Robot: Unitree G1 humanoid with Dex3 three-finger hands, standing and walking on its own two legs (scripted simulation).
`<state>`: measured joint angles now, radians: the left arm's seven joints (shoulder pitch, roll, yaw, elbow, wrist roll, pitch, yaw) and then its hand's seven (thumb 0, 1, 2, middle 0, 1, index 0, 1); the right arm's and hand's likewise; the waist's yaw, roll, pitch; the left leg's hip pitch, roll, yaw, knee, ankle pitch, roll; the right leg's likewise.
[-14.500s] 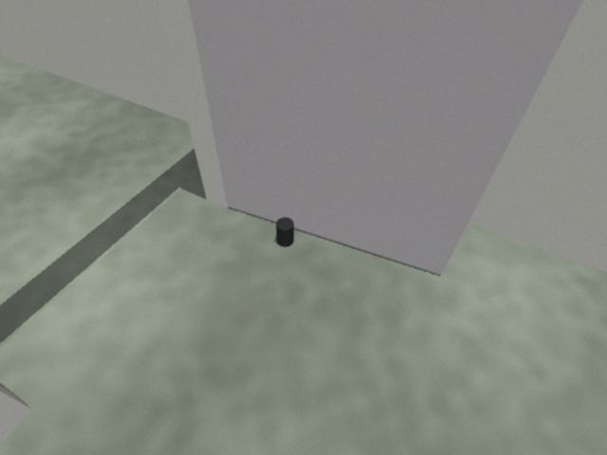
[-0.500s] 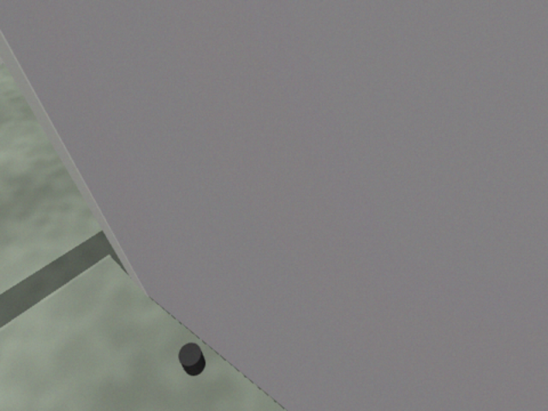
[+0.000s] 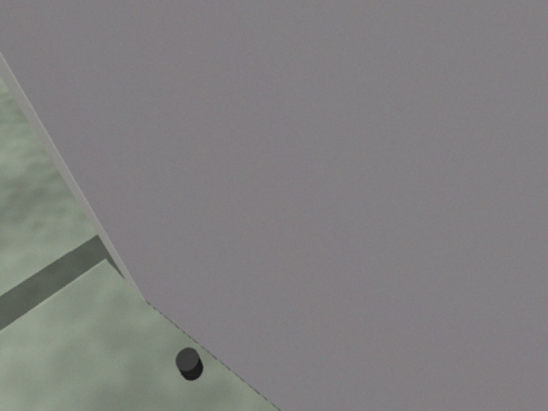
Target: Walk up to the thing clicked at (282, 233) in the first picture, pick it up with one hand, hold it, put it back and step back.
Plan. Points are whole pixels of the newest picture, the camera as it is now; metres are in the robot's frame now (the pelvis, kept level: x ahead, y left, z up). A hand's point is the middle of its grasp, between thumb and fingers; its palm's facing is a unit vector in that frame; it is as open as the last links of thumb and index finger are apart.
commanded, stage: walk up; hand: left
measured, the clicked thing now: (189, 364) +0.41 +0.27 -0.73
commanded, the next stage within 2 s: stand in 0.08 s
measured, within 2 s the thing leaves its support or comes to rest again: neither
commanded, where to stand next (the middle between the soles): +0.00 +0.01 m, yaw -2 degrees
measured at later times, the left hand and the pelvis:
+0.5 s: hand out of the picture +0.08 +0.24 -0.15, palm faces -0.04 -0.94 -0.34, open 7.4 cm; pelvis -0.01 -0.01 +0.00, yaw +0 degrees
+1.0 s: hand out of the picture +0.06 +0.24 -0.15, palm faces -0.03 -0.94 -0.35, open 7.4 cm; pelvis -0.01 -0.02 +0.00, yaw +0 degrees
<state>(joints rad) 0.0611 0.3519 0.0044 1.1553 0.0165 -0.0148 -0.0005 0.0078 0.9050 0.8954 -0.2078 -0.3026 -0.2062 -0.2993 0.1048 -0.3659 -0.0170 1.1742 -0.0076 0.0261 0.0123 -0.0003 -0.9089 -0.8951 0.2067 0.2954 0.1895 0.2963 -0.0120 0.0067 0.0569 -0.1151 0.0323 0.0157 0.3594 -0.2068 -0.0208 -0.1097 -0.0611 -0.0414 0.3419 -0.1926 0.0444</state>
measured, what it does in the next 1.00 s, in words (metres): stands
